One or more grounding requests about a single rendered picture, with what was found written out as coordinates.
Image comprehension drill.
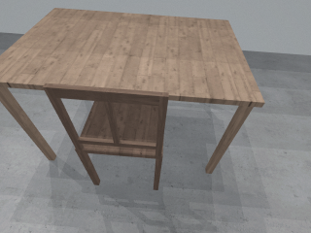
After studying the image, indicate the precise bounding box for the chair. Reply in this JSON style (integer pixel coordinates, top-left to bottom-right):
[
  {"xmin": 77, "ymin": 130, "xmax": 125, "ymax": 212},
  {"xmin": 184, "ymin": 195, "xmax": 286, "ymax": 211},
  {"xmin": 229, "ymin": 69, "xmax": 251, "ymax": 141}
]
[{"xmin": 43, "ymin": 83, "xmax": 169, "ymax": 190}]

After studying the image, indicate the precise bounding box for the table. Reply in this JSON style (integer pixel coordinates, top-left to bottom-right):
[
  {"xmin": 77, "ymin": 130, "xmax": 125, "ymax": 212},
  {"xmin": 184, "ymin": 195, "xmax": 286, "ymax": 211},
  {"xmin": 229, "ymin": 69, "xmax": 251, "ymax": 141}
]
[{"xmin": 0, "ymin": 8, "xmax": 265, "ymax": 174}]

